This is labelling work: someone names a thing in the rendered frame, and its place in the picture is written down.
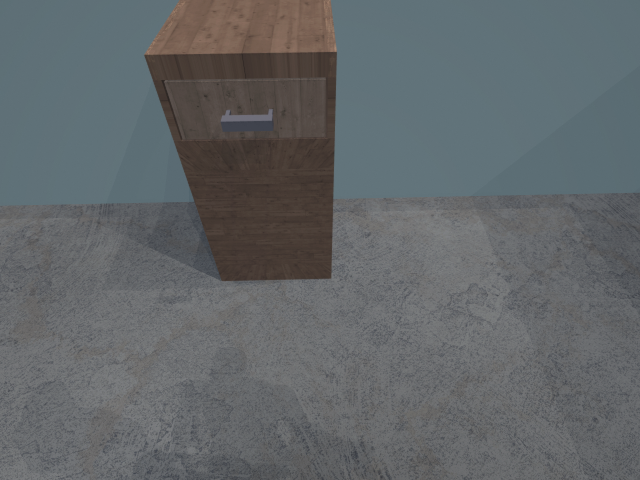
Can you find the handle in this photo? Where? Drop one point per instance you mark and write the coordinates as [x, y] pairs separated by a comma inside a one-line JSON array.
[[238, 123]]

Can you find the drawer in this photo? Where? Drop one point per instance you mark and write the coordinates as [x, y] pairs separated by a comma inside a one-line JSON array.
[[299, 106]]

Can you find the cabinet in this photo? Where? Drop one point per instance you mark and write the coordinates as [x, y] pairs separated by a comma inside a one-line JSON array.
[[266, 204]]

